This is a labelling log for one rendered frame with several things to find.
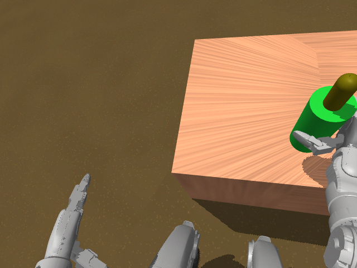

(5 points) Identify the bottle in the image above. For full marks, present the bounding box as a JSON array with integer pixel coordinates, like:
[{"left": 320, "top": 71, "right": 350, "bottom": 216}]
[{"left": 290, "top": 73, "right": 357, "bottom": 153}]

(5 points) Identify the left robot arm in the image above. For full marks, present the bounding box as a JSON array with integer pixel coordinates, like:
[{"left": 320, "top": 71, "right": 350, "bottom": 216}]
[{"left": 35, "top": 257, "right": 72, "bottom": 268}]

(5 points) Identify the left robot hand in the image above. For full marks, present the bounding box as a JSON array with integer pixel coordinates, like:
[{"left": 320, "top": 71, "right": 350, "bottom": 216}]
[{"left": 45, "top": 173, "right": 109, "bottom": 268}]

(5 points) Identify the right robot hand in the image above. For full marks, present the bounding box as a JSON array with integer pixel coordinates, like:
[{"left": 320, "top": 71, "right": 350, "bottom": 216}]
[{"left": 293, "top": 96, "right": 357, "bottom": 156}]

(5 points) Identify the right robot arm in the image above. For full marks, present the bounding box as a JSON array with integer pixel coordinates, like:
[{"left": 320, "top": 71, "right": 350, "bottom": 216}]
[{"left": 324, "top": 147, "right": 357, "bottom": 268}]

